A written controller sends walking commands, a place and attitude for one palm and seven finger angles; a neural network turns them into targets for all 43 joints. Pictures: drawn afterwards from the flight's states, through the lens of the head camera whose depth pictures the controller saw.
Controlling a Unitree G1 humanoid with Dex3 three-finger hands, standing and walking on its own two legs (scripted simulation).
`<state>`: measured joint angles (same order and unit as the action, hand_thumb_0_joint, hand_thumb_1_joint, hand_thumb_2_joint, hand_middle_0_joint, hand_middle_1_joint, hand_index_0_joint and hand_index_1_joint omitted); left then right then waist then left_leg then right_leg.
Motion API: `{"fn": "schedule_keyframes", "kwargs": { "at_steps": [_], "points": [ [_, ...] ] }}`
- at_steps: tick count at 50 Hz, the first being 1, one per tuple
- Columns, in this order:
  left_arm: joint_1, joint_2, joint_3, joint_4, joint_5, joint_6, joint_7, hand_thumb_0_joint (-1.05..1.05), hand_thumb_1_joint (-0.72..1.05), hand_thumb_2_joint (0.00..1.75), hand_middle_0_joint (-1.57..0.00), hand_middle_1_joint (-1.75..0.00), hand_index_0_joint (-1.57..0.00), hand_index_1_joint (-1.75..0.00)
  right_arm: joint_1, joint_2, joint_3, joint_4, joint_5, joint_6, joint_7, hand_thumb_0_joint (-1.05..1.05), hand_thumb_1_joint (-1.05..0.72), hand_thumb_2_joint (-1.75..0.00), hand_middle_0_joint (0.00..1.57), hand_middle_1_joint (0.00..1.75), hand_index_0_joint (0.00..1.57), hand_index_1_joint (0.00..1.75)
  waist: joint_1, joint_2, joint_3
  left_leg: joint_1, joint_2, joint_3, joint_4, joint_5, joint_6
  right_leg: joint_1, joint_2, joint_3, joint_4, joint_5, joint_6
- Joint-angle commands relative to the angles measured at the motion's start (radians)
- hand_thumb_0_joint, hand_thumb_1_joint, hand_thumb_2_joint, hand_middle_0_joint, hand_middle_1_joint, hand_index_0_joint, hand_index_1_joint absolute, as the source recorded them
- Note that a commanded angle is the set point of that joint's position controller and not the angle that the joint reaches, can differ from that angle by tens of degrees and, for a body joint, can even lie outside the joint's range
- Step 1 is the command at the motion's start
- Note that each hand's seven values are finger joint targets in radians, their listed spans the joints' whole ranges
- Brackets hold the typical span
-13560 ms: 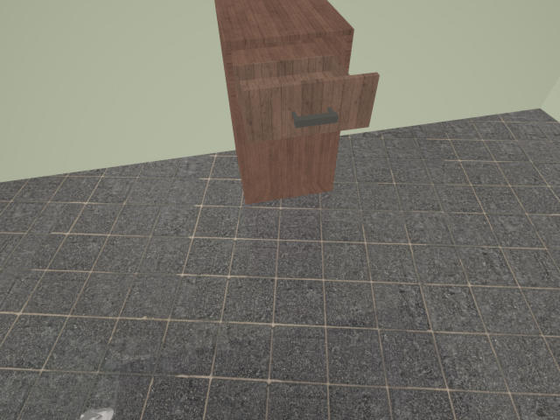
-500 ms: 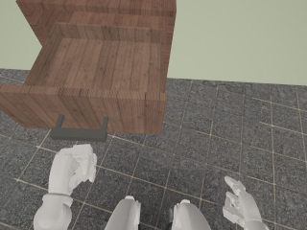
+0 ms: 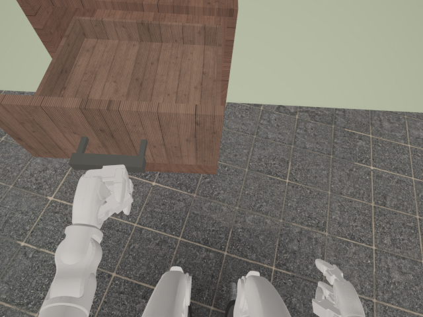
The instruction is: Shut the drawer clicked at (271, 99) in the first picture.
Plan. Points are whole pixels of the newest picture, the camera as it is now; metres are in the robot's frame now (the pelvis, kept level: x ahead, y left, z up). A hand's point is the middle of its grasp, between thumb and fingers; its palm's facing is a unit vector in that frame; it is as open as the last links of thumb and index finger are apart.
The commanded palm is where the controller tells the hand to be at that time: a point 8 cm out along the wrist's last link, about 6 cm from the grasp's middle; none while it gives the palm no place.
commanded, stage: push the drawer shut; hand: left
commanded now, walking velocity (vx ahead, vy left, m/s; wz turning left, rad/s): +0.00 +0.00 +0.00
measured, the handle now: (111, 153) +0.40 +0.21 +0.03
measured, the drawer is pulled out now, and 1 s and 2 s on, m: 0.26 0.14 0.02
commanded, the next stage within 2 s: none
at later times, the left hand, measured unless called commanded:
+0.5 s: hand (133, 162) +0.39 +0.17 +0.02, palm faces +0.00 -1.00 -0.04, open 3.0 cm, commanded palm +0.38 +0.22 +0.03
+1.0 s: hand (138, 136) +0.44 +0.17 +0.02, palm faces +0.01 -1.00 -0.04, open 3.0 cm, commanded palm +0.44 +0.22 +0.03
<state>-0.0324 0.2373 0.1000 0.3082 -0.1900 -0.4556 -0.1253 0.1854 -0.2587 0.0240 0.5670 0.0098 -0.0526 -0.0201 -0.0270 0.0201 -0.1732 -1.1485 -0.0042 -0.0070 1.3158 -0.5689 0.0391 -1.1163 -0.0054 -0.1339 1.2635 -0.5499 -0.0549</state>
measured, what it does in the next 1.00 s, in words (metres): stands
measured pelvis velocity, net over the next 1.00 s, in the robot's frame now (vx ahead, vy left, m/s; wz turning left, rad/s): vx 0.00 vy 0.01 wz -0.03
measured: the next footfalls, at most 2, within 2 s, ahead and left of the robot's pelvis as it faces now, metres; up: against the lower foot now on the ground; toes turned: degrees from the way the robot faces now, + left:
none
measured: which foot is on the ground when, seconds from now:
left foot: down 0.00-1.00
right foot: down 0.00-1.00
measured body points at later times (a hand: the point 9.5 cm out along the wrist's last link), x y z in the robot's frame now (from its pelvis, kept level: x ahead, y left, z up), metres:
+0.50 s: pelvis +0.00 +0.00 +0.00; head +0.12 +0.02 +0.44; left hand +0.38 +0.23 +0.03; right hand +0.12 -0.25 -0.11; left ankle +0.03 +0.09 -0.62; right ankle +0.03 -0.09 -0.62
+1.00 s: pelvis +0.00 +0.01 +0.00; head +0.13 +0.02 +0.43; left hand +0.44 +0.23 +0.03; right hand +0.07 -0.26 -0.12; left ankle +0.03 +0.09 -0.62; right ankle +0.03 -0.09 -0.62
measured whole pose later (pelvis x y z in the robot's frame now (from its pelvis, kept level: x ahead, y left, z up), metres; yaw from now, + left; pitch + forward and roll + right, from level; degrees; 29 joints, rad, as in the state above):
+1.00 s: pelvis +0.00 +0.01 +0.00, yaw -2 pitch +25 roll -3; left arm -0.60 0.33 0.27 0.93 -0.13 -0.55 -0.15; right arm 0.26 -0.26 0.03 0.63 -0.01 0.02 0.00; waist -0.11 0.02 -0.16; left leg -1.18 0.01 0.02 1.29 -0.55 0.05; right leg -1.16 0.01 -0.11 1.24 -0.52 -0.04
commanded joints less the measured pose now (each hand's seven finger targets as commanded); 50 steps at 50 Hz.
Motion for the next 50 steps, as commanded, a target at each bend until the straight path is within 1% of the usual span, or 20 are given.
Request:
{"fn": "schedule_keyframes", "kwargs": {
  "at_steps": [1,2,4,6,7,9,12,14,17,21,23,24,25,27,31,36,39,45,49,50],
  "points": [
    [-0.316,0.143,0.093,-0.168,-0.015,-0.065,0.01,0.0,0.9,0.9,-1.4,-1.6,-1.4,-1.6,0.018,-0.14,-0.059,-0.112,0.005,-0.043,-0.017,0.0,-0.9,-0.9,0.2,0.3,0.2,0.3,-0.04,0.029,-0.365,0.217,0.002,-0.045,-0.184,0.204,-0.007,0.256,0.013,0.129,-0.204,0.155,0.027],
    [-0.329,0.152,0.101,-0.144,-0.016,-0.064,0.008,0.0,0.9,0.9,-1.4,-1.6,-1.4,-1.6,0.026,-0.142,-0.058,-0.107,0.006,-0.042,-0.019,0.0,-0.9,-0.9,0.2,0.3,0.2,0.3,-0.044,0.016,-0.353,0.208,0.003,-0.047,-0.186,0.207,-0.006,0.255,0.015,0.126,-0.202,0.158,0.027],
    [-0.377,0.143,0.092,-0.14,-0.016,-0.069,0.005,0.0,0.9,0.9,-1.4,-1.6,-1.4,-1.6,0.023,-0.141,-0.058,-0.105,0.006,-0.041,-0.018,0.0,-0.9,-0.9,0.2,0.3,0.2,0.3,-0.045,0.055,-0.365,0.23,0.004,-0.045,-0.188,0.212,-0.008,0.242,0.013,0.128,-0.202,0.164,0.026],
    [-0.412,0.15,0.104,-0.092,-0.017,-0.071,0.006,0.0,0.9,0.9,-1.4,-1.6,-1.4,-1.6,0.03,-0.143,-0.058,-0.097,0.007,-0.04,-0.018,0.0,-0.9,-0.9,0.2,0.3,0.2,0.3,-0.053,0.033,-0.34,0.226,0.005,-0.049,-0.194,0.189,-0.01,0.228,0.014,0.126,-0.21,0.144,0.028],
    [-0.427,0.161,0.111,-0.069,-0.017,-0.072,0.005,0.0,0.9,0.9,-1.4,-1.6,-1.4,-1.6,0.037,-0.147,-0.057,-0.097,0.005,-0.039,-0.018,0.0,-0.9,-0.9,0.2,0.3,0.2,0.3,-0.056,0.016,-0.346,0.206,0.004,-0.048,-0.189,0.183,-0.005,0.236,0.016,0.13,-0.208,0.135,0.029],
    [-0.46,0.165,0.117,-0.057,-0.013,-0.081,0.004,0.0,0.9,0.9,-1.4,-1.6,-1.4,-1.6,0.039,-0.145,-0.057,-0.095,0.006,-0.037,-0.017,0.0,-0.9,-0.9,0.2,0.3,0.2,0.3,-0.047,0.057,-0.36,0.232,0.003,-0.047,-0.198,0.189,-0.011,0.231,0.016,0.129,-0.206,0.141,0.026],
    [-0.533,0.16,0.103,-0.012,-0.004,-0.083,0.004,0.0,0.9,0.9,-1.4,-1.6,-1.4,-1.6,0.058,-0.152,-0.059,-0.084,0.004,-0.034,-0.017,0.0,-0.9,-0.9,0.2,0.3,0.2,0.3,-0.07,0.046,-0.364,0.254,0.008,-0.056,-0.196,0.203,-0.01,0.2,0.018,0.118,-0.198,0.158,0.027],
    [-0.553,0.15,0.102,0.007,-0.005,-0.087,0.004,0.0,0.9,0.9,-1.4,-1.6,-1.4,-1.6,0.064,-0.152,-0.061,-0.079,0.004,-0.031,-0.014,0.0,-0.9,-0.9,0.2,0.3,0.2,0.3,-0.064,0.048,-0.384,0.271,0.006,-0.056,-0.2,0.209,-0.013,0.204,0.017,0.119,-0.201,0.164,0.028],
    [-0.58,0.186,0.134,0.055,-0.001,-0.088,0.005,0.0,0.9,0.9,-1.4,-1.6,-1.4,-1.6,0.078,-0.158,-0.059,-0.073,0.002,-0.024,-0.014,0.0,-0.9,-0.9,0.2,0.3,0.2,0.3,-0.063,0.036,-0.383,0.261,0.006,-0.057,-0.201,0.225,-0.012,0.212,0.02,0.116,-0.196,0.179,0.025],
    [-0.677,0.186,0.133,0.104,0.004,-0.097,0.004,0.0,0.9,0.9,-1.4,-1.6,-1.4,-1.6,0.088,-0.155,-0.06,-0.057,0.002,-0.015,-0.012,0.0,-0.9,-0.9,0.2,0.3,0.2,0.3,-0.077,0.043,-0.38,0.258,0.006,-0.054,-0.2,0.214,-0.014,0.205,0.018,0.12,-0.202,0.172,0.028],
    [-0.683,0.208,0.151,0.117,0.011,-0.105,0.002,0.0,0.9,0.9,-1.4,-1.6,-1.4,-1.6,0.099,-0.159,-0.062,-0.057,0.0,-0.011,-0.013,0.0,-0.9,-0.9,0.2,0.3,0.2,0.3,-0.068,0.054,-0.414,0.286,0.008,-0.057,-0.203,0.244,-0.016,0.205,0.02,0.115,-0.193,0.192,0.026],
    [-0.689,0.19,0.139,0.12,0.007,-0.107,0.0,0.0,0.9,0.9,-1.4,-1.6,-1.4,-1.6,0.1,-0.157,-0.061,-0.057,-0.001,-0.01,-0.01,0.0,-0.9,-0.9,0.2,0.3,0.2,0.3,-0.066,0.075,-0.422,0.301,0.007,-0.059,-0.206,0.254,-0.019,0.2,0.019,0.113,-0.191,0.197,0.024],
    [-0.691,0.2,0.151,0.141,0.008,-0.107,0.003,0.0,0.9,0.9,-1.4,-1.6,-1.4,-1.6,0.103,-0.158,-0.062,-0.052,-0.001,-0.006,-0.01,0.0,-0.9,-0.9,0.2,0.3,0.2,0.3,-0.067,0.058,-0.42,0.302,0.009,-0.061,-0.206,0.261,-0.019,0.201,0.02,0.112,-0.191,0.203,0.025],
    [-0.73,0.219,0.163,0.18,0.011,-0.108,0.004,0.0,0.9,0.9,-1.4,-1.6,-1.4,-1.6,0.113,-0.161,-0.059,-0.045,-0.002,-0.001,-0.011,0.0,-0.9,-0.9,0.2,0.3,0.2,0.3,-0.079,0.047,-0.395,0.275,0.009,-0.058,-0.2,0.251,-0.015,0.197,0.023,0.114,-0.193,0.2,0.026],
    [-0.782,0.224,0.172,0.205,0.017,-0.123,0.008,0.0,0.9,0.9,-1.4,-1.6,-1.4,-1.6,0.126,-0.16,-0.063,-0.036,-0.005,0.008,-0.007,0.0,-0.9,-0.9,0.2,0.3,0.2,0.3,-0.076,0.064,-0.433,0.302,0.009,-0.059,-0.201,0.273,-0.019,0.201,0.022,0.115,-0.191,0.216,0.026],
    [-0.884,0.233,0.169,0.266,0.029,-0.134,0.004,0.0,0.9,0.9,-1.4,-1.6,-1.4,-1.6,0.144,-0.162,-0.061,-0.022,-0.008,0.021,-0.005,0.0,-0.9,-0.9,0.2,0.3,0.2,0.3,-0.101,0.072,-0.42,0.297,0.011,-0.061,-0.196,0.27,-0.018,0.176,0.025,0.115,-0.188,0.214,0.028],
    [-0.905,0.222,0.168,0.279,0.029,-0.143,0.003,0.0,0.9,0.9,-1.4,-1.6,-1.4,-1.6,0.159,-0.165,-0.066,-0.019,-0.011,0.028,0.0,0.0,-0.9,-0.9,0.2,0.3,0.2,0.3,-0.1,0.084,-0.459,0.348,0.013,-0.07,-0.197,0.307,-0.021,0.161,0.029,0.107,-0.183,0.232,0.026],
    [-0.968,0.293,0.225,0.375,0.043,-0.156,0.006,0.0,0.9,0.9,-1.4,-1.6,-1.4,-1.6,0.175,-0.169,-0.061,-0.007,-0.017,0.046,0.001,0.0,-0.9,-0.9,0.2,0.3,0.2,0.3,-0.106,0.05,-0.439,0.279,0.009,-0.06,-0.187,0.281,-0.014,0.195,0.031,0.119,-0.187,0.227,0.029],
    [-1.028,0.329,0.25,0.423,0.049,-0.169,-0.005,0.0,0.9,0.9,-1.4,-1.6,-1.4,-1.6,0.186,-0.171,-0.059,-0.001,-0.019,0.056,0.0,0.0,-0.9,-0.9,0.2,0.3,0.2,0.3,-0.114,0.074,-0.445,0.274,0.01,-0.059,-0.178,0.288,-0.013,0.182,0.032,0.12,-0.179,0.235,0.028],
    [-1.053,0.313,0.236,0.423,0.047,-0.171,-0.009,0.0,0.9,0.9,-1.4,-1.6,-1.4,-1.6,0.187,-0.168,-0.058,-0.001,-0.021,0.058,0.002,0.0,-0.9,-0.9,0.2,0.3,0.2,0.3,-0.12,0.086,-0.454,0.279,0.008,-0.056,-0.175,0.291,-0.012,0.184,0.032,0.124,-0.182,0.238,0.029]
  ]
}}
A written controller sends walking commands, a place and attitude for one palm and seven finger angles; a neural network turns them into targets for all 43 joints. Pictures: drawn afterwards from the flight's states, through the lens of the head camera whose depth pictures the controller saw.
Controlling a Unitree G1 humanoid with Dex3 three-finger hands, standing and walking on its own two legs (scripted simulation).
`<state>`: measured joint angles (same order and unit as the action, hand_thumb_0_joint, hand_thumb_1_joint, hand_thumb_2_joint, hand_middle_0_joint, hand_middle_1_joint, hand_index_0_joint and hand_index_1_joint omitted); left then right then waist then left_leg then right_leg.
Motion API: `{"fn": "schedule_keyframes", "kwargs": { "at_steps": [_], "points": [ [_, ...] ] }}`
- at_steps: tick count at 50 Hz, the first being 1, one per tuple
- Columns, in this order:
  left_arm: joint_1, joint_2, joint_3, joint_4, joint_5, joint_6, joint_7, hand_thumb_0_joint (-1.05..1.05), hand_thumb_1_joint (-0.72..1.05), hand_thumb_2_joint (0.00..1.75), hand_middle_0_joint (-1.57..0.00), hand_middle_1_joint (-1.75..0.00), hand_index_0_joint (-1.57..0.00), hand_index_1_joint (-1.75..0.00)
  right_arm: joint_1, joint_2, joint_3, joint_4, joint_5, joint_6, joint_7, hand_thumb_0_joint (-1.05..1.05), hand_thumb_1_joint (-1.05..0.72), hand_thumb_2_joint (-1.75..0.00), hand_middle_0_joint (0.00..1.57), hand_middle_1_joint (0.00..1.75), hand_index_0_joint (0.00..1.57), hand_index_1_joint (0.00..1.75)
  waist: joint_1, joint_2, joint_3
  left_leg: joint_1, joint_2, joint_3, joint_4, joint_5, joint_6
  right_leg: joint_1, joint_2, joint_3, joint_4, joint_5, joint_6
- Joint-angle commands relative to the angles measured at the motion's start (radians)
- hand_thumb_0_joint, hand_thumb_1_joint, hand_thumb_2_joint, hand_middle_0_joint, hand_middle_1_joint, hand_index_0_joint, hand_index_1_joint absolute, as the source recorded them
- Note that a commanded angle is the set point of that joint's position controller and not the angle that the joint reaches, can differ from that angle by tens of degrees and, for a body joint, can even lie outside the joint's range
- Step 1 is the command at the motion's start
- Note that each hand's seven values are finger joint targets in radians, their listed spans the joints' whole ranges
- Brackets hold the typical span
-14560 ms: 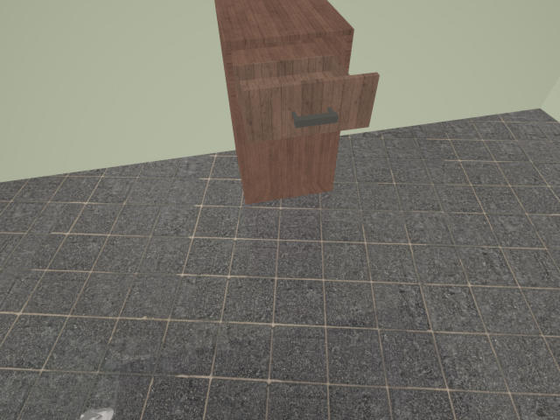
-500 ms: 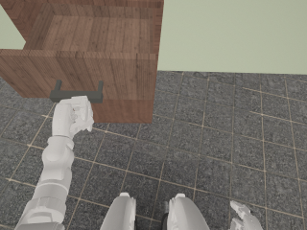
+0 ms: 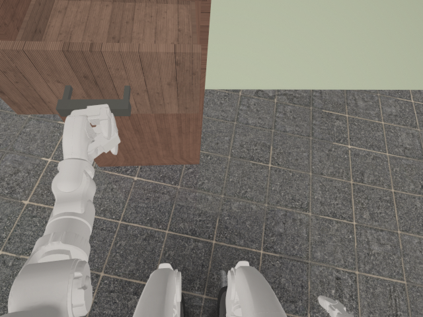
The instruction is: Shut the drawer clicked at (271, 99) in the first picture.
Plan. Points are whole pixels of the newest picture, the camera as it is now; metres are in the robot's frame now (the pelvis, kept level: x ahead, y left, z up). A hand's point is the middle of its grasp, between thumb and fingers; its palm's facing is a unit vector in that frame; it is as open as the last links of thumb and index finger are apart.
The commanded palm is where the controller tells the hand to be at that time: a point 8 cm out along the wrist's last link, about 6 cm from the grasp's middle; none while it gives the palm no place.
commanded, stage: push the drawer shut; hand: left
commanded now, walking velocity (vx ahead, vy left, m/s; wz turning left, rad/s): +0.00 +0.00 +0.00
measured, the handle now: (96, 99) +0.52 +0.22 +0.03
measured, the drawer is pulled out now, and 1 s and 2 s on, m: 0.14 0.02 0.00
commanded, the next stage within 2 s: pull the fist back off the drawer in 1.56 s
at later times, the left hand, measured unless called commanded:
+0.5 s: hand (116, 111) +0.49 +0.18 +0.02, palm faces +0.04 -1.00 -0.03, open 3.2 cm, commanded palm +0.49 +0.22 +0.03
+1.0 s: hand (118, 84) +0.56 +0.18 +0.02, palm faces +0.04 -1.00 -0.02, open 3.2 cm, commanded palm +0.56 +0.21 +0.03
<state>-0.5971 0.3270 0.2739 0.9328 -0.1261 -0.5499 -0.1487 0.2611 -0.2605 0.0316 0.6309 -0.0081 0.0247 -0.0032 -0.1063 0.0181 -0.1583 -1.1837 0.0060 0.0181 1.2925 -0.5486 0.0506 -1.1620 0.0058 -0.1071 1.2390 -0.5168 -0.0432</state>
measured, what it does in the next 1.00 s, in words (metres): stands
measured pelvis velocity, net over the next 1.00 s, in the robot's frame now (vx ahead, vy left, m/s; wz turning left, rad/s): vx -0.01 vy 0.01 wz -0.04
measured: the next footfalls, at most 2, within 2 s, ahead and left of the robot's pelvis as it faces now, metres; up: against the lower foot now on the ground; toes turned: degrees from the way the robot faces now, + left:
none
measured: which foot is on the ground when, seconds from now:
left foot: down 0.00-1.00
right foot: down 0.00-1.00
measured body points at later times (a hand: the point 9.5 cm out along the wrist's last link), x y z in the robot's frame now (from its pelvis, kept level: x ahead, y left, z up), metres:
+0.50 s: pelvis -0.01 +0.00 -0.01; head +0.15 +0.03 +0.41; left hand +0.49 +0.23 +0.03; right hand +0.03 -0.27 -0.12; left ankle +0.03 +0.09 -0.62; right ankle +0.03 -0.10 -0.62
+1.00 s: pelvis -0.01 +0.01 -0.02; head +0.18 +0.04 +0.38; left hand +0.55 +0.24 +0.03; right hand -0.02 -0.26 -0.12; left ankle +0.03 +0.09 -0.62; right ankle +0.03 -0.10 -0.62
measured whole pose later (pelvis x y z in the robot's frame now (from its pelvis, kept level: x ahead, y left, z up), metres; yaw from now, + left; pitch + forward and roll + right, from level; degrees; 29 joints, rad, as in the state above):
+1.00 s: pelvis -0.01 +0.01 -0.02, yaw -2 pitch +32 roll -6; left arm -1.08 0.61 0.42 1.27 -0.01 -0.45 -0.16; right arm 0.35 -0.27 0.08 0.62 -0.05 0.07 0.02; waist -0.25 0.04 -0.13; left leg -1.38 0.03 -0.02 1.39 -0.56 0.06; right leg -1.34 0.03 -0.14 1.28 -0.50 -0.04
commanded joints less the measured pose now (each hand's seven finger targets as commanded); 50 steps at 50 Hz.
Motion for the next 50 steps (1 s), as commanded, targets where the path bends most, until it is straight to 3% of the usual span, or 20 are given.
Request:
{"fn": "schedule_keyframes", "kwargs": {
  "at_steps": [1,3,5,8,10,15,19,21,23,26,28,31,33,35,36,38,43,46,49,50],
  "points": [
    [-0.497,0.233,0.07,-0.197,-0.018,-0.08,0.012,0.0,0.9,0.9,-1.4,-1.6,-1.4,-1.6,0.115,-0.167,-0.066,-0.062,-0.004,-0.019,-0.014,0.0,-0.9,-0.9,0.2,0.3,0.2,0.3,-0.04,0.091,-0.481,0.311,-0.002,-0.08,-0.147,0.274,-0.023,0.238,0.02,0.099,-0.158,0.209,0.017],
    [-0.497,0.273,0.103,-0.171,-0.017,-0.079,0.007,0.0,0.9,0.9,-1.4,-1.6,-1.4,-1.6,0.125,-0.173,-0.065,-0.061,-0.006,-0.013,-0.014,0.0,-0.9,-0.9,0.2,0.3,0.2,0.3,-0.04,0.084,-0.496,0.317,0.001,-0.085,-0.143,0.295,-0.022,0.237,0.024,0.095,-0.149,0.227,0.017],
    [-0.53,0.244,0.074,-0.171,-0.019,-0.081,-0.001,0.0,0.9,0.9,-1.4,-1.6,-1.4,-1.6,0.125,-0.168,-0.064,-0.061,-0.005,-0.009,-0.011,0.0,-0.9,-0.9,0.2,0.3,0.2,0.3,-0.048,0.109,-0.495,0.332,0.001,-0.087,-0.145,0.302,-0.023,0.225,0.024,0.094,-0.152,0.227,0.017],
    [-0.549,0.291,0.108,-0.155,-0.014,-0.084,-0.004,0.0,0.9,0.9,-1.4,-1.6,-1.4,-1.6,0.138,-0.177,-0.063,-0.059,-0.009,-0.003,-0.01,0.0,-0.9,-0.9,0.2,0.3,0.2,0.3,-0.044,0.11,-0.51,0.335,0.004,-0.093,-0.144,0.309,-0.024,0.22,0.028,0.093,-0.145,0.224,0.015],
    [-0.581,0.257,0.08,-0.142,-0.014,-0.081,-0.003,0.0,0.9,0.9,-1.4,-1.6,-1.4,-1.6,0.142,-0.174,-0.064,-0.054,-0.009,0.001,-0.007,0.0,-0.9,-0.9,0.2,0.3,0.2,0.3,-0.063,0.121,-0.5,0.355,0.007,-0.099,-0.144,0.313,-0.024,0.191,0.029,0.086,-0.149,0.22,0.016],
    [-0.657,0.303,0.102,-0.093,0.003,-0.078,0.007,0.0,0.9,0.9,-1.4,-1.6,-1.4,-1.6,0.164,-0.183,-0.062,-0.043,-0.013,0.01,-0.006,0.0,-0.9,-0.9,0.2,0.3,0.2,0.3,-0.082,0.108,-0.487,0.323,0.008,-0.103,-0.134,0.283,-0.02,0.175,0.032,0.09,-0.151,0.195,0.018],
    [-0.735,0.317,0.095,-0.069,0.016,-0.079,0.008,0.0,0.9,0.9,-1.4,-1.6,-1.4,-1.6,0.175,-0.187,-0.057,-0.04,-0.018,0.01,-0.005,0.0,-0.9,-0.9,0.2,0.3,0.2,0.3,-0.098,0.151,-0.494,0.323,0.006,-0.111,-0.128,0.26,-0.019,0.145,0.034,0.089,-0.146,0.17,0.015],
    [-0.74,0.356,0.124,-0.048,0.018,-0.074,0.01,0.0,0.9,0.9,-1.4,-1.6,-1.4,-1.6,0.185,-0.192,-0.056,-0.037,-0.021,0.011,-0.005,0.0,-0.9,-0.9,0.2,0.3,0.2,0.3,-0.101,0.127,-0.508,0.309,0.008,-0.109,-0.117,0.267,-0.015,0.157,0.037,0.092,-0.146,0.175,0.016],
    [-0.773,0.349,0.109,-0.048,0.022,-0.072,0.002,0.0,0.9,0.9,-1.4,-1.6,-1.4,-1.6,0.193,-0.192,-0.053,-0.04,-0.023,0.013,-0.002,0.0,-0.9,-0.9,0.2,0.3,0.2,0.3,-0.108,0.16,-0.529,0.326,0.009,-0.115,-0.114,0.282,-0.016,0.143,0.039,0.09,-0.138,0.183,0.015],
    [-0.787,0.412,0.148,0.01,0.028,-0.05,0.0,0.0,0.9,0.9,-1.4,-1.6,-1.4,-1.6,0.201,-0.198,-0.046,-0.039,-0.023,0.018,-0.002,0.0,-0.9,-0.9,0.2,0.3,0.2,0.3,-0.115,0.134,-0.477,0.252,0.011,-0.108,-0.104,0.245,-0.011,0.156,0.041,0.096,-0.144,0.16,0.016],
    [-0.809,0.414,0.143,0.004,0.033,-0.047,-0.008,0.0,0.9,0.9,-1.4,-1.6,-1.4,-1.6,0.208,-0.201,-0.045,-0.045,-0.023,0.019,-0.001,0.0,-0.9,-0.9,0.2,0.3,0.2,0.3,-0.116,0.175,-0.517,0.284,0.012,-0.115,-0.101,0.259,-0.012,0.133,0.043,0.092,-0.135,0.164,0.014],
    [-0.839,0.46,0.173,0.006,0.032,-0.033,-0.011,0.0,0.9,0.9,-1.4,-1.6,-1.4,-1.6,0.226,-0.206,-0.041,-0.042,-0.026,0.019,-0.001,0.0,-0.9,-0.9,0.2,0.3,0.2,0.3,-0.122,0.159,-0.537,0.27,0.015,-0.117,-0.088,0.283,-0.008,0.152,0.044,0.093,-0.13,0.183,0.016],
    [-0.832,0.458,0.168,0.022,0.039,-0.026,-0.017,0.0,0.9,0.9,-1.4,-1.6,-1.4,-1.6,0.233,-0.206,-0.04,-0.045,-0.026,0.023,0.002,0.0,-0.9,-0.9,0.2,0.3,0.2,0.3,-0.121,0.188,-0.553,0.296,0.019,-0.123,-0.088,0.312,-0.012,0.132,0.045,0.085,-0.122,0.197,0.014],
    [-0.895,0.458,0.155,0.019,0.042,-0.017,-0.013,0.0,0.9,0.9,-1.4,-1.6,-1.4,-1.6,0.239,-0.207,-0.038,-0.037,-0.028,0.024,0.003,0.0,-0.9,-0.9,0.2,0.3,0.2,0.3,-0.141,0.203,-0.52,0.284,0.022,-0.128,-0.086,0.285,-0.012,0.104,0.046,0.083,-0.124,0.175,0.016],
    [-0.882,0.468,0.166,0.038,0.047,-0.009,-0.009,0.0,0.9,0.9,-1.4,-1.6,-1.4,-1.6,0.249,-0.21,-0.039,-0.037,-0.028,0.025,0.003,0.0,-0.9,-0.9,0.2,0.3,0.2,0.3,-0.142,0.186,-0.522,0.28,0.023,-0.129,-0.084,0.285,-0.009,0.104,0.047,0.083,-0.126,0.176,0.016],
    [-0.912,0.49,0.177,0.029,0.055,-0.008,-0.004,0.0,0.9,0.9,-1.4,-1.6,-1.4,-1.6,0.261,-0.214,-0.037,-0.036,-0.033,0.026,0.003,0.0,-0.9,-0.9,0.2,0.3,0.2,0.3,-0.143,0.218,-0.557,0.314,0.025,-0.14,-0.082,0.325,-0.012,0.089,0.047,0.075,-0.114,0.194,0.014],
    [-0.966,0.508,0.172,0.054,0.074,0.011,0.002,0.0,0.9,0.9,-1.4,-1.6,-1.4,-1.6,0.282,-0.218,-0.032,-0.027,-0.039,0.03,0.007,0.0,-0.9,-0.9,0.2,0.3,0.2,0.3,-0.164,0.23,-0.555,0.305,0.03,-0.144,-0.068,0.332,-0.01,0.063,0.047,0.074,-0.113,0.197,0.016],
    [-1.011,0.521,0.166,0.092,0.086,0.031,0.009,0.0,0.9,0.9,-1.4,-1.6,-1.4,-1.6,0.296,-0.22,-0.027,-0.022,-0.042,0.032,0.009,0.0,-0.9,-0.9,0.2,0.3,0.2,0.3,-0.188,0.227,-0.518,0.277,0.032,-0.149,-0.064,0.305,-0.008,0.039,0.05,0.069,-0.114,0.176,0.017],
    [-1.05,0.561,0.181,0.103,0.101,0.039,0.011,0.0,0.9,0.9,-1.4,-1.6,-1.4,-1.6,0.31,-0.225,-0.022,-0.021,-0.047,0.032,0.009,0.0,-0.9,-0.9,0.2,0.3,0.2,0.3,-0.196,0.238,-0.55,0.268,0.033,-0.153,-0.048,0.32,-0.006,0.034,0.05,0.07,-0.103,0.184,0.017],
    [-1.056,0.596,0.2,0.101,0.107,0.042,0.012,0.0,0.9,0.9,-1.4,-1.6,-1.4,-1.6,0.318,-0.226,-0.019,-0.022,-0.048,0.034,0.008,0.0,-0.9,-0.9,0.2,0.3,0.2,0.3,-0.187,0.253,-0.552,0.275,0.036,-0.156,-0.051,0.335,-0.009,0.038,0.051,0.065,-0.098,0.189,0.014]
  ]
}}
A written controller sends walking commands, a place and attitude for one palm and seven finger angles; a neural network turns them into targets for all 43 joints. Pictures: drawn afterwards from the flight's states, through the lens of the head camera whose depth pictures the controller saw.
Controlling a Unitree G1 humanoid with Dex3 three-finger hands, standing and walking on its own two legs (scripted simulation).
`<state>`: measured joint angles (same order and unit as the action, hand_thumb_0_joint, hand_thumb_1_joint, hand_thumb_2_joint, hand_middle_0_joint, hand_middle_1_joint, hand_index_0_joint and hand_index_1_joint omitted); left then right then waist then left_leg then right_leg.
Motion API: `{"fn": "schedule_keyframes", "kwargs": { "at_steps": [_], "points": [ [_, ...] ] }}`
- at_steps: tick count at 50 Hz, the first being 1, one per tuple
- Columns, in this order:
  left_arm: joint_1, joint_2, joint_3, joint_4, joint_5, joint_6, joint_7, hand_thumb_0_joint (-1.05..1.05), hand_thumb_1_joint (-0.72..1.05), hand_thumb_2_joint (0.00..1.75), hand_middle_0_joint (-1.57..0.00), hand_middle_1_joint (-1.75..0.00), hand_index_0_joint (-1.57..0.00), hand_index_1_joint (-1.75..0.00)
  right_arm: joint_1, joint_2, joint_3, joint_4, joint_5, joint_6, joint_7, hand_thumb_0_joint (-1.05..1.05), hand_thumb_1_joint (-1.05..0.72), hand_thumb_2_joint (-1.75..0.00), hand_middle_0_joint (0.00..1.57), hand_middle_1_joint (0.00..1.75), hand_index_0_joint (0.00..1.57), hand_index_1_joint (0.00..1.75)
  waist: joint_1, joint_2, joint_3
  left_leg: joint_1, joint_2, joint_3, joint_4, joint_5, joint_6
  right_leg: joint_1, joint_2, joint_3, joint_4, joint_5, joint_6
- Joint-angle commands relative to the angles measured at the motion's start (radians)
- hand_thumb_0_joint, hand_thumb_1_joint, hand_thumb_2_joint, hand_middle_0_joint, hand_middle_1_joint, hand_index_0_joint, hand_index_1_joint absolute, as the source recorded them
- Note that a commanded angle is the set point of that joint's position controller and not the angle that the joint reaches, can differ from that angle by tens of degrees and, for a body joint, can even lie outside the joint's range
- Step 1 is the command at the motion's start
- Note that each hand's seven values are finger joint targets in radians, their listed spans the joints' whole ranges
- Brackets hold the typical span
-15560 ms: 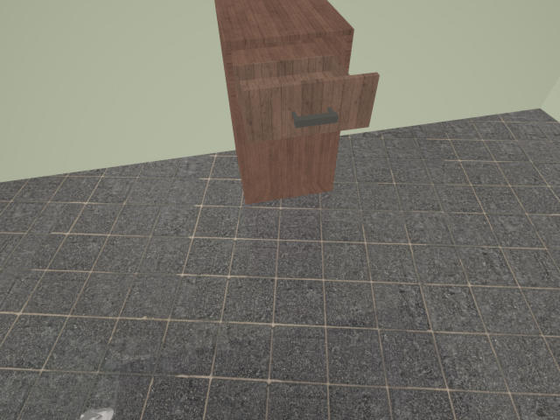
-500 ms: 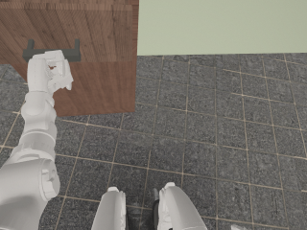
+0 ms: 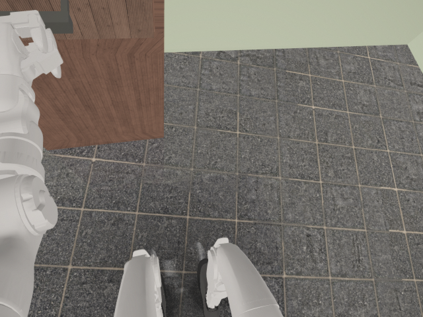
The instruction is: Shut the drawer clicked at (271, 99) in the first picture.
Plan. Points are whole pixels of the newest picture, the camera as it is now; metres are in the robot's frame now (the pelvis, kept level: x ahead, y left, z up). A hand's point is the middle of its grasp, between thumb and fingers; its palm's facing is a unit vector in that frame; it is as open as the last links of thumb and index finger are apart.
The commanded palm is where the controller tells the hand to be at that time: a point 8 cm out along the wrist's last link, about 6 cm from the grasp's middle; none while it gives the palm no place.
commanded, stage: push the drawer shut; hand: left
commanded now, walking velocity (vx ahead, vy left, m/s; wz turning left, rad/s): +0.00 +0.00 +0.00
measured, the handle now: (26, 12) +0.63 +0.24 +0.05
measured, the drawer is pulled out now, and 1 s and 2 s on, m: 0.02 0.00 0.00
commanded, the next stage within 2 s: pull the fist back off the drawer in 0.56 s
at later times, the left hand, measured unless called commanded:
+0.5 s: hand (44, 37) +0.59 +0.22 +0.05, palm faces +0.09 -1.00 -0.04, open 3.3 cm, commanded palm +0.62 +0.20 +0.05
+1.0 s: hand (43, 36) +0.59 +0.22 +0.05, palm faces +0.08 -1.00 -0.05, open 3.4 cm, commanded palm +0.60 +0.19 +0.05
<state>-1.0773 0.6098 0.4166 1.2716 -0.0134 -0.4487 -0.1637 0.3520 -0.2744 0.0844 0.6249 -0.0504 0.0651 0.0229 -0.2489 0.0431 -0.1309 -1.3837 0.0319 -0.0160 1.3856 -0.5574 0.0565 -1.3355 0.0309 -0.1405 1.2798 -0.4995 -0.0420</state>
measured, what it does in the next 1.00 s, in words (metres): stands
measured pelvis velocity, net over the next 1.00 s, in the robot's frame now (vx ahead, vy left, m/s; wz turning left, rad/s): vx -0.02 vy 0.00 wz -0.02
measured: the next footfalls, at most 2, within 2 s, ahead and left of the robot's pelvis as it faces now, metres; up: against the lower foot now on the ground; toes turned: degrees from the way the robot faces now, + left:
none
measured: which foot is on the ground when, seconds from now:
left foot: down 0.00-1.00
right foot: down 0.00-1.00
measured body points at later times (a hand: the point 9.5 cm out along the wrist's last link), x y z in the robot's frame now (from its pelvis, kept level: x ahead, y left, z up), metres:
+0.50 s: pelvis -0.01 +0.00 -0.01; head +0.20 +0.06 +0.38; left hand +0.58 +0.27 +0.05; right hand -0.04 -0.25 -0.09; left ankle +0.03 +0.08 -0.60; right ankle +0.05 -0.10 -0.60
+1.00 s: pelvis -0.02 +0.00 -0.02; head +0.19 +0.07 +0.37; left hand +0.58 +0.27 +0.05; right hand -0.07 -0.25 -0.09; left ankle +0.03 +0.08 -0.60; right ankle +0.05 -0.10 -0.60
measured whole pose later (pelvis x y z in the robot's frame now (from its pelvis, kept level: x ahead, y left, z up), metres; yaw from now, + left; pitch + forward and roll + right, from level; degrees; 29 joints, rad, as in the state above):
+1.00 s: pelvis -0.02 +0.00 -0.02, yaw -1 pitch +35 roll -9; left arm -1.33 0.78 0.34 1.35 0.06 -0.31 -0.15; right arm 0.41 -0.26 0.14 0.64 -0.07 -0.02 0.02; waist -0.33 0.04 -0.11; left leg -1.53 0.03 -0.06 1.44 -0.52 0.06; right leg -1.45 0.03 -0.18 1.30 -0.45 -0.04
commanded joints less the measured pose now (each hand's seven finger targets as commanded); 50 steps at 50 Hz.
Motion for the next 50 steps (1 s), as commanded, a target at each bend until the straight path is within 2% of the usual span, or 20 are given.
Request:
{"fn": "schedule_keyframes", "kwargs": {
  "at_steps": [1,3,6,8,9,11,17,19,22,24,25,26,32,35,36,39,41,44,49,50],
  "points": [
    [-0.59,0.304,0.046,-0.262,-0.004,-0.06,0.026,0.0,0.9,0.9,-1.4,-1.6,-1.4,-1.6,0.229,-0.211,-0.073,-0.02,-0.007,-0.006,-0.016,0.0,-0.9,-0.9,0.2,0.3,0.2,0.3,-0.048,0.257,-0.606,0.5,0.01,-0.121,-0.14,0.368,-0.015,0.207,0.026,0.1,-0.138,0.187,0.013],
    [-0.585,0.289,0.041,-0.248,0.0,-0.053,0.022,0.0,0.9,0.9,-1.4,-1.6,-1.4,-1.6,0.238,-0.21,-0.074,-0.015,-0.011,-0.002,-0.01,0.0,-0.9,-0.9,0.2,0.3,0.2,0.3,-0.047,0.282,-0.624,0.54,0.014,-0.133,-0.135,0.413,-0.023,0.184,0.026,0.091,-0.13,0.207,0.01],
    [-0.606,0.325,0.058,-0.243,0.004,-0.035,0.02,0.0,0.9,0.9,-1.4,-1.6,-1.4,-1.6,0.251,-0.212,-0.068,-0.018,-0.011,0.003,-0.008,0.0,-0.9,-0.9,0.2,0.3,0.2,0.3,-0.059,0.254,-0.616,0.499,0.016,-0.125,-0.126,0.411,-0.014,0.213,0.029,0.095,-0.135,0.219,0.014],
    [-0.617,0.355,0.067,-0.24,0.015,-0.029,0.019,0.0,0.9,0.9,-1.4,-1.6,-1.4,-1.6,0.258,-0.214,-0.064,-0.02,-0.012,0.008,-0.007,0.0,-0.9,-0.9,0.2,0.3,0.2,0.3,-0.053,0.287,-0.618,0.518,0.019,-0.133,-0.128,0.432,-0.02,0.196,0.03,0.089,-0.126,0.223,0.011],
    [-0.647,0.342,0.056,-0.265,0.015,-0.03,0.02,0.0,0.9,0.9,-1.4,-1.6,-1.4,-1.6,0.261,-0.213,-0.065,-0.018,-0.013,0.009,-0.005,0.0,-0.9,-0.9,0.2,0.3,0.2,0.3,-0.063,0.289,-0.634,0.536,0.022,-0.14,-0.128,0.439,-0.02,0.187,0.031,0.087,-0.127,0.225,0.012],
    [-0.667,0.326,0.041,-0.235,0.017,-0.017,0.02,0.0,0.9,0.9,-1.4,-1.6,-1.4,-1.6,0.265,-0.212,-0.064,-0.011,-0.011,0.01,-0.006,0.0,-0.9,-0.9,0.2,0.3,0.2,0.3,-0.082,0.266,-0.588,0.503,0.022,-0.137,-0.126,0.397,-0.016,0.172,0.032,0.087,-0.136,0.202,0.015],
    [-0.799,0.334,0.016,-0.237,0.033,-0.013,0.047,0.0,0.9,0.9,-1.4,-1.6,-1.4,-1.6,0.286,-0.217,-0.057,0.01,-0.019,-0.009,-0.011,0.0,-0.9,-0.9,0.2,0.3,0.2,0.3,-0.123,0.319,-0.572,0.516,0.021,-0.163,-0.128,0.338,-0.017,0.09,0.032,0.078,-0.129,0.158,0.012],
    [-0.822,0.305,-0.02,-0.226,0.043,-0.008,0.05,0.0,0.9,0.9,-1.4,-1.6,-1.4,-1.6,0.285,-0.22,-0.056,0.013,-0.02,-0.014,-0.013,0.0,-0.9,-0.9,0.2,0.3,0.2,0.3,-0.14,0.332,-0.576,0.536,0.025,-0.181,-0.129,0.319,-0.021,0.048,0.031,0.072,-0.123,0.145,0.012],
    [-0.868,0.289,-0.049,-0.235,0.045,-0.007,0.054,0.0,0.9,0.9,-1.4,-1.6,-1.4,-1.6,0.287,-0.221,-0.053,0.021,-0.023,-0.027,-0.015,0.0,-0.9,-0.9,0.2,0.3,0.2,0.3,-0.152,0.391,-0.57,0.564,0.025,-0.194,-0.138,0.292,-0.025,0.005,0.029,0.068,-0.12,0.132,0.008],
    [-0.89,0.299,-0.054,-0.237,0.048,-0.001,0.056,0.0,0.9,0.9,-1.4,-1.6,-1.4,-1.6,0.287,-0.224,-0.049,0.022,-0.023,-0.034,-0.019,0.0,-0.9,-0.9,0.2,0.3,0.2,0.3,-0.162,0.386,-0.577,0.554,0.026,-0.193,-0.136,0.269,-0.022,0.007,0.03,0.071,-0.125,0.124,0.009],
    [-0.892,0.315,-0.05,-0.234,0.052,0.001,0.057,0.0,0.9,0.9,-1.4,-1.6,-1.4,-1.6,0.286,-0.224,-0.046,0.023,-0.024,-0.038,-0.021,0.0,-0.9,-0.9,0.2,0.3,0.2,0.3,-0.157,0.399,-0.582,0.546,0.024,-0.189,-0.135,0.258,-0.022,0.015,0.029,0.073,-0.125,0.119,0.008],
    [-0.902,0.291,-0.07,-0.236,0.049,0.007,0.057,0.0,0.9,0.9,-1.4,-1.6,-1.4,-1.6,0.287,-0.224,-0.046,0.025,-0.022,-0.043,-0.021,0.0,-0.9,-0.9,0.2,0.3,0.2,0.3,-0.168,0.395,-0.588,0.554,0.025,-0.194,-0.139,0.252,-0.021,0.012,0.03,0.072,-0.128,0.119,0.009],
    [-0.915,0.293,-0.092,-0.21,0.049,0.03,0.059,0.0,0.9,0.9,-1.4,-1.6,-1.4,-1.6,0.277,-0.228,-0.032,0.036,-0.019,-0.073,-0.034,0.0,-0.9,-0.9,0.2,0.3,0.2,0.3,-0.185,0.419,-0.538,0.518,0.032,-0.197,-0.161,0.156,-0.015,-0.015,0.027,0.073,-0.136,0.078,0.011],
    [-0.9,0.292,-0.095,-0.194,0.05,0.043,0.061,0.0,0.9,0.9,-1.4,-1.6,-1.4,-1.6,0.271,-0.232,-0.028,0.033,-0.017,-0.087,-0.038,0.0,-0.9,-0.9,0.2,0.3,0.2,0.3,-0.181,0.407,-0.52,0.495,0.031,-0.199,-0.17,0.112,-0.014,-0.014,0.026,0.073,-0.138,0.061,0.012],
    [-0.899,0.312,-0.077,-0.197,0.045,0.046,0.063,0.0,0.9,0.9,-1.4,-1.6,-1.4,-1.6,0.277,-0.233,-0.027,0.031,-0.017,-0.091,-0.039,0.0,-0.9,-0.9,0.2,0.3,0.2,0.3,-0.182,0.383,-0.534,0.476,0.03,-0.192,-0.163,0.121,-0.011,0.011,0.028,0.076,-0.14,0.067,0.014],
    [-0.883,0.337,-0.068,-0.172,0.051,0.054,0.053,0.0,0.9,0.9,-1.4,-1.6,-1.4,-1.6,0.279,-0.232,-0.021,0.024,-0.015,-0.094,-0.039,0.0,-0.9,-0.9,0.2,0.3,0.2,0.3,-0.174,0.377,-0.524,0.432,0.028,-0.178,-0.155,0.117,-0.009,0.034,0.028,0.08,-0.139,0.058,0.012],
    [-0.889,0.323,-0.071,-0.189,0.048,0.056,0.048,0.0,0.9,0.9,-1.4,-1.6,-1.4,-1.6,0.282,-0.232,-0.025,0.019,-0.015,-0.095,-0.036,0.0,-0.9,-0.9,0.2,0.3,0.2,0.3,-0.171,0.379,-0.527,0.439,0.028,-0.185,-0.158,0.11,-0.01,0.026,0.028,0.079,-0.137,0.058,0.012],
    [-0.886,0.339,-0.05,-0.2,0.049,0.053,0.045,0.0,0.9,0.9,-1.4,-1.6,-1.4,-1.6,0.289,-0.235,-0.028,0.015,-0.019,-0.091,-0.032,0.0,-0.9,-0.9,0.2,0.3,0.2,0.3,-0.158,0.39,-0.537,0.461,0.03,-0.197,-0.157,0.127,-0.015,0.014,0.028,0.072,-0.126,0.067,0.009],
    [-0.871,0.293,-0.056,-0.23,0.049,0.058,0.046,0.0,0.9,0.9,-1.4,-1.6,-1.4,-1.6,0.301,-0.235,-0.042,0.019,-0.023,-0.08,-0.018,0.0,-0.9,-0.9,0.2,0.3,0.2,0.3,-0.146,0.398,-0.553,0.537,0.038,-0.234,-0.17,0.162,-0.026,-0.031,0.024,0.055,-0.112,0.09,0.007],
    [-0.847,0.287,-0.047,-0.232,0.049,0.059,0.048,0.0,0.9,0.9,-1.4,-1.6,-1.4,-1.6,0.306,-0.234,-0.046,0.018,-0.024,-0.076,-0.014,0.0,-0.9,-0.9,0.2,0.3,0.2,0.3,-0.134,0.395,-0.567,0.556,0.038,-0.239,-0.17,0.182,-0.029,-0.025,0.024,0.054,-0.112,0.099,0.007]
  ]
}}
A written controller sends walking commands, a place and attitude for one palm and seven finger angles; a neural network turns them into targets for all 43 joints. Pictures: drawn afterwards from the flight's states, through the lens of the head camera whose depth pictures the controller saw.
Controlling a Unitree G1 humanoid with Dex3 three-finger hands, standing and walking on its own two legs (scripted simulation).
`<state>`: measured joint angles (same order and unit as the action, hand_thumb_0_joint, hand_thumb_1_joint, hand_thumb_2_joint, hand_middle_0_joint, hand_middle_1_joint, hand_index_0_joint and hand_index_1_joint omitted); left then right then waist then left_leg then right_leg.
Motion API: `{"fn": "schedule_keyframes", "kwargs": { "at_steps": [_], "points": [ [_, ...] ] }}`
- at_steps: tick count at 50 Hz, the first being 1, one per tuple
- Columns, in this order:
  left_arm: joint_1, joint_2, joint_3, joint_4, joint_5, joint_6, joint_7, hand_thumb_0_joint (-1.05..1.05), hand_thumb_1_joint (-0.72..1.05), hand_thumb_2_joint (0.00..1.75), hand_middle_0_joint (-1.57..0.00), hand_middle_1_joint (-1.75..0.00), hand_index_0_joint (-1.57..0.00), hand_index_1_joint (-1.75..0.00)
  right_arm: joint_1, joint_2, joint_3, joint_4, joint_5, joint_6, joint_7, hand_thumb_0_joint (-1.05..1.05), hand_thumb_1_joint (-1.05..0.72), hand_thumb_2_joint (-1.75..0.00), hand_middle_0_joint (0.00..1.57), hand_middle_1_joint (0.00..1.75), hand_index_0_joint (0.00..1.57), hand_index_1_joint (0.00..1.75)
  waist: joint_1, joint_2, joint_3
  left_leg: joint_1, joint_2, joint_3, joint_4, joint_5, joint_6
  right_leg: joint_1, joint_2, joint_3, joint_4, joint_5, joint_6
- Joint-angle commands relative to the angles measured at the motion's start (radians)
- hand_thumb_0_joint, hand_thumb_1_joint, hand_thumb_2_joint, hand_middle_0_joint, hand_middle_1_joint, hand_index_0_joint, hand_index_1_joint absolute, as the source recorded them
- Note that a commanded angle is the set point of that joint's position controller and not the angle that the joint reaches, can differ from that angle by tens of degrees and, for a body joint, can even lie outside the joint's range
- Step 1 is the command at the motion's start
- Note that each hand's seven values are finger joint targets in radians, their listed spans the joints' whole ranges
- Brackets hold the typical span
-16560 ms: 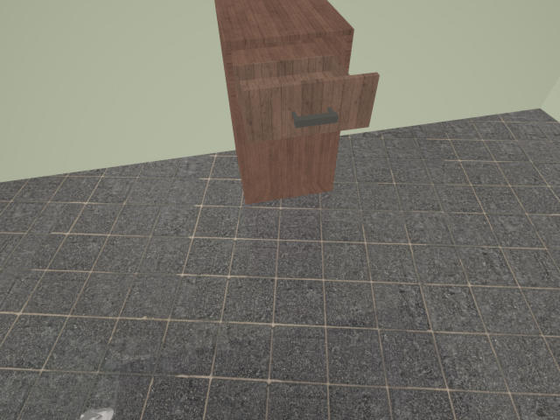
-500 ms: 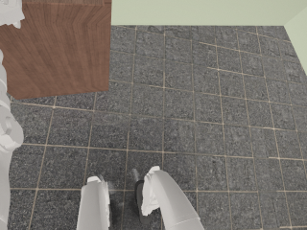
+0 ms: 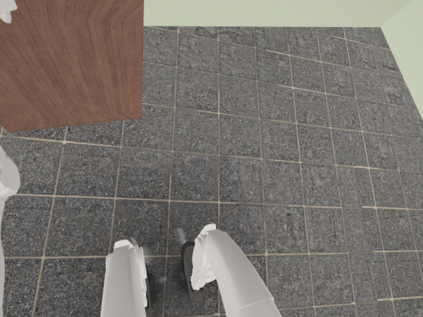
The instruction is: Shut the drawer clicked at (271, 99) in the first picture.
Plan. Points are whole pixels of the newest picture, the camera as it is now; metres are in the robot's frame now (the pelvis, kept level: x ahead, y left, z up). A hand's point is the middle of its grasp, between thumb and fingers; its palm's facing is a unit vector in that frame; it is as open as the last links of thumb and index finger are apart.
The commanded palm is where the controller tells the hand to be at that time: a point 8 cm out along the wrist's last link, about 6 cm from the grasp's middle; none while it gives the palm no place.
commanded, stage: pull the fist back off the drawer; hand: left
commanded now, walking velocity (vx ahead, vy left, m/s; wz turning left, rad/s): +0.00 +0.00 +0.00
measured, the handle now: out of the picture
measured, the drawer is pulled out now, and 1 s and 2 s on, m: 0.00 0.00 0.00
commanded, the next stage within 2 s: draw the hand back to the body in 0.36 s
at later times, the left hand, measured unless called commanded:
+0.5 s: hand out of the picture +0.60 +0.20 +0.07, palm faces +0.11 -0.99 -0.02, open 3.3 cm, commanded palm +0.56 +0.22 +0.08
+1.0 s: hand out of the picture +0.43 +0.22 +0.18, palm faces +0.09 -0.99 -0.06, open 3.2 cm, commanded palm +0.39 +0.27 +0.19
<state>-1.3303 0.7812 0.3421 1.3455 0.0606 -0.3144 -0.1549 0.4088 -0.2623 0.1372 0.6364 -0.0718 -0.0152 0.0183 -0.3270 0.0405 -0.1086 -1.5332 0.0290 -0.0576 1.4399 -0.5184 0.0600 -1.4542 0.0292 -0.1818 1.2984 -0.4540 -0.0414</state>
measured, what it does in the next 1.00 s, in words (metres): rises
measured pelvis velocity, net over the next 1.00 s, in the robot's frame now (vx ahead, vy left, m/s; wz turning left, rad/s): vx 0.08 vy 0.00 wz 0.06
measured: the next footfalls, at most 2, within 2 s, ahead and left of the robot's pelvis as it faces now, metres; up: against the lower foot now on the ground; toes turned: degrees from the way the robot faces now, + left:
none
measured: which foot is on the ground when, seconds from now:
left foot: down 0.00-1.00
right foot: down 0.00-1.00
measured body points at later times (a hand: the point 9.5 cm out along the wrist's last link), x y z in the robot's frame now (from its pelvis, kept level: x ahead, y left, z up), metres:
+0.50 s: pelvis +0.04 +0.00 +0.03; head +0.24 +0.04 +0.43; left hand +0.59 +0.26 +0.07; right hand +0.03 -0.26 -0.07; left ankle +0.05 +0.08 -0.58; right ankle +0.07 -0.11 -0.58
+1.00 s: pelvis +0.08 +0.00 +0.11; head +0.15 +0.01 +0.56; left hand +0.42 +0.27 +0.18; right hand +0.24 -0.25 +0.02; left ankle +0.05 +0.08 -0.58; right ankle +0.07 -0.11 -0.58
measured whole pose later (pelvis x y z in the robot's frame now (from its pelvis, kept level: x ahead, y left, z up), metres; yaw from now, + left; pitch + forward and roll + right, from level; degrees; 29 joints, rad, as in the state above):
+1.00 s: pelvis +0.08 +0.00 +0.11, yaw +3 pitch +15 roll -2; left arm -0.21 0.31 0.21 0.43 -0.21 -0.28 -0.17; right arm 0.25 -0.28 0.01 0.52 0.05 0.05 0.00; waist -0.06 0.03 -0.14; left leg -0.69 0.00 0.02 0.91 -0.48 0.05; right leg -0.67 0.03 -0.08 0.84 -0.43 -0.03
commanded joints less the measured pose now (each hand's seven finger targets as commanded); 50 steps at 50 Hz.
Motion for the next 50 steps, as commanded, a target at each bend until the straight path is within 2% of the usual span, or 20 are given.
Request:
{"fn": "schedule_keyframes", "kwargs": {
  "at_steps": [1,3,6,9,13,19,20,23,27,28,30,31,32,35,39,42,46,48,49,50],
  "points": [
    [-0.588,0.099,0.024,-0.328,-0.031,-0.075,0.04,0.0,0.9,0.9,-1.4,-1.6,-1.4,-1.6,0.249,-0.244,-0.103,0.007,-0.003,0.006,-0.005,0.0,-0.9,-0.9,0.2,0.3,0.2,0.3,-0.054,0.403,-0.606,0.731,0.044,-0.199,-0.226,0.158,-0.034,0.091,0.025,0.096,-0.133,0.061,0.006],
    [-0.546,0.073,0.02,-0.341,-0.03,-0.078,0.039,0.0,0.9,0.9,-1.4,-1.6,-1.4,-1.6,0.25,-0.241,-0.11,0.007,-0.002,0.014,0.004,0.0,-0.9,-0.9,0.2,0.3,0.2,0.3,-0.036,0.415,-0.618,0.782,0.049,-0.217,-0.239,0.195,-0.047,0.08,0.022,0.09,-0.128,0.076,0.004],
    [-0.48,0.053,0.027,-0.337,-0.04,-0.071,0.042,0.0,0.9,0.9,-1.4,-1.6,-1.4,-1.6,0.241,-0.236,-0.112,0.001,0.0,0.024,0.01,0.0,-0.9,-0.9,0.2,0.3,0.2,0.3,-0.025,0.354,-0.601,0.728,0.04,-0.181,-0.239,0.174,-0.033,0.142,0.025,0.101,-0.151,0.065,0.007],
    [-0.413,0.105,0.083,-0.365,-0.047,-0.083,0.046,0.0,0.9,0.9,-1.4,-1.6,-1.4,-1.6,0.237,-0.231,-0.112,-0.007,0.003,0.032,0.014,0.0,-0.9,-0.9,0.2,0.3,0.2,0.3,0.009,0.335,-0.616,0.706,0.033,-0.144,-0.236,0.216,-0.029,0.218,0.027,0.109,-0.164,0.079,0.006],
    [-0.275,0.094,0.103,-0.388,-0.065,-0.108,0.034,0.0,0.9,0.9,-1.4,-1.6,-1.4,-1.6,0.218,-0.219,-0.117,-0.03,0.013,0.047,0.019,0.0,-0.9,-0.9,0.2,0.3,0.2,0.3,0.047,0.284,-0.629,0.683,0.028,-0.102,-0.234,0.295,-0.024,0.321,0.031,0.122,-0.179,0.118,0.006],
    [-0.204,0.119,0.141,-0.395,-0.076,-0.146,0.029,0.0,0.9,0.9,-1.4,-1.6,-1.4,-1.6,0.202,-0.209,-0.124,-0.037,0.019,0.07,0.02,0.0,-0.9,-0.9,0.2,0.3,0.2,0.3,0.061,0.225,-0.603,0.637,0.023,-0.063,-0.217,0.374,-0.017,0.412,0.032,0.139,-0.183,0.201,0.013],
    [-0.185,0.087,0.123,-0.384,-0.08,-0.148,0.027,0.0,0.9,0.9,-1.4,-1.6,-1.4,-1.6,0.198,-0.205,-0.127,-0.042,0.02,0.075,0.02,0.0,-0.9,-0.9,0.2,0.3,0.2,0.3,0.057,0.214,-0.597,0.63,0.02,-0.057,-0.216,0.383,-0.016,0.421,0.032,0.142,-0.184,0.218,0.015],
    [-0.153,0.073,0.132,-0.412,-0.089,-0.17,0.025,0.0,0.9,0.9,-1.4,-1.6,-1.4,-1.6,0.194,-0.201,-0.135,-0.045,0.019,0.087,0.023,0.0,-0.9,-0.9,0.2,0.3,0.2,0.3,0.075,0.239,-0.63,0.682,0.019,-0.054,-0.211,0.461,-0.021,0.429,0.029,0.141,-0.171,0.283,0.014],
    [0.12,0.054,0.159,-0.68,-0.139,-0.164,0.01,0.0,0.9,0.9,-1.4,-1.6,-1.4,-1.6,0.176,-0.198,-0.164,-0.108,0.045,0.107,0.035,0.0,-0.9,-0.9,0.2,0.3,0.2,0.3,0.181,0.276,-0.843,0.926,0.017,-0.055,-0.289,0.699,-0.044,0.604,0.029,0.14,-0.208,0.441,0.01],
    [0.193,0.003,0.124,-0.75,-0.157,-0.143,0.003,0.0,0.9,0.9,-1.4,-1.6,-1.4,-1.6,0.164,-0.189,-0.169,-0.121,0.056,0.111,0.037,0.0,-0.9,-0.9,0.2,0.3,0.2,0.3,0.186,0.281,-0.851,0.973,0.018,-0.052,-0.31,0.765,-0.047,0.634,0.029,0.138,-0.232,0.484,0.015],
    [0.352,-0.074,0.088,-0.818,-0.198,-0.083,-0.01,0.0,0.9,0.9,-1.4,-1.6,-1.4,-1.6,0.145,-0.179,-0.175,-0.138,0.078,0.113,0.038,0.0,-0.9,-0.9,0.2,0.3,0.2,0.3,0.193,0.178,-0.779,0.956,0.013,-0.033,-0.359,0.746,-0.035,0.727,0.035,0.136,-0.294,0.53,0.024],
    [0.385,-0.097,0.076,-0.847,-0.219,-0.058,-0.013,0.0,0.9,0.9,-1.4,-1.6,-1.4,-1.6,0.129,-0.176,-0.176,-0.139,0.088,0.109,0.031,0.0,-0.9,-0.9,0.2,0.3,0.2,0.3,0.187,0.104,-0.722,0.91,0.008,-0.019,-0.385,0.681,-0.025,0.782,0.034,0.142,-0.326,0.544,0.029],
    [0.445,-0.099,0.084,-0.86,-0.231,-0.042,-0.008,0.0,0.9,0.9,-1.4,-1.6,-1.4,-1.6,0.121,-0.174,-0.175,-0.144,0.096,0.102,0.022,0.0,-0.9,-0.9,0.2,0.3,0.2,0.3,0.196,0.08,-0.685,0.892,0.006,-0.011,-0.407,0.663,-0.022,0.815,0.032,0.146,-0.343,0.551,0.028],
    [0.481,-0.163,0.048,-0.928,-0.257,-0.042,0.016,0.0,0.9,0.9,-1.4,-1.6,-1.4,-1.6,0.084,-0.159,-0.176,-0.137,0.105,0.076,0.003,0.0,-0.9,-0.9,0.2,0.3,0.2,0.3,0.194,0.064,-0.555,0.892,-0.001,0.019,-0.465,0.557,-0.022,0.837,0.029,0.149,-0.4,0.501,0.034],
    [0.585,-0.249,-0.026,-0.982,-0.262,-0.096,0.024,0.0,0.9,0.9,-1.4,-1.6,-1.4,-1.6,0.048,-0.146,-0.179,-0.128,0.106,0.049,-0.006,0.0,-0.9,-0.9,0.2,0.3,0.2,0.3,0.201,0.085,-0.468,0.999,-0.001,0.021,-0.515,0.607,-0.032,0.841,0.026,0.142,-0.438,0.49,0.029],
    [0.7,-0.302,-0.084,-1.009,-0.274,-0.091,-0.009,0.0,0.9,0.9,-1.4,-1.6,-1.4,-1.6,0.011,-0.145,-0.182,-0.146,0.117,0.042,-0.008,0.0,-0.9,-0.9,0.2,0.3,0.2,0.3,0.219,0.125,-0.4,1.063,0.001,0.016,-0.553,0.663,-0.037,0.849,0.022,0.135,-0.466,0.483,0.022],
    [0.87,-0.297,-0.062,-1.087,-0.313,-0.049,-0.033,0.0,0.9,0.9,-1.4,-1.6,-1.4,-1.6,-0.059,-0.143,-0.178,-0.193,0.128,0.034,-0.018,0.0,-0.9,-0.9,0.2,0.3,0.2,0.3,0.255,0.055,-0.344,1.074,-0.003,0.016,-0.612,0.627,-0.037,0.932,0.015,0.127,-0.509,0.48,0.024],
    [0.9,-0.292,-0.054,-1.152,-0.322,-0.032,-0.036,0.0,0.9,0.9,-1.4,-1.6,-1.4,-1.6,-0.092,-0.136,-0.172,-0.215,0.131,0.026,-0.025,0.0,-0.9,-0.9,0.2,0.3,0.2,0.3,0.267,0.059,-0.326,1.087,-0.007,0.016,-0.638,0.607,-0.036,0.964,0.012,0.127,-0.52,0.477,0.022],
    [0.919,-0.186,-0.073,-1.222,-0.19,0.027,0.066,0.0,0.9,0.9,-1.4,-1.6,-1.4,-1.6,-0.167,-0.125,-0.181,-0.244,0.131,0.056,-0.043,0.0,-0.9,-0.9,0.2,0.3,0.2,0.3,0.321,0.063,-0.389,1.158,-0.013,0.023,-0.694,0.601,-0.038,1.048,-0.016,0.175,-0.574,0.449,0.004],
    [0.944,-0.262,-0.112,-1.294,-0.184,0.065,0.119,0.0,0.9,0.9,-1.4,-1.6,-1.4,-1.6,-0.179,-0.105,-0.175,-0.272,0.13,0.06,-0.058,0.0,-0.9,-0.9,0.2,0.3,0.2,0.3,0.296,0.055,-0.351,1.18,-0.011,0.029,-0.721,0.581,-0.039,1.065,-0.019,0.169,-0.603,0.452,0.008]
  ]
}}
